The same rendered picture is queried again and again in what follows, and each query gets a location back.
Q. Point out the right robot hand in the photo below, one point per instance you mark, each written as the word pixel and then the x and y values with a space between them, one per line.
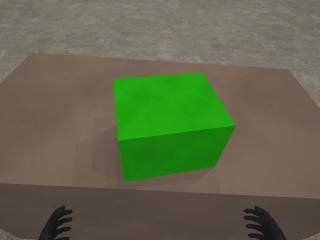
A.
pixel 268 227

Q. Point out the left robot hand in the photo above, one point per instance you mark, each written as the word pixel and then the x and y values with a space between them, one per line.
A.
pixel 50 230

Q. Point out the carton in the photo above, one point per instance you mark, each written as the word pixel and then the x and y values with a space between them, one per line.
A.
pixel 169 124

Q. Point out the pedestal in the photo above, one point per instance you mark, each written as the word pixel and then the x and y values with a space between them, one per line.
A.
pixel 59 147

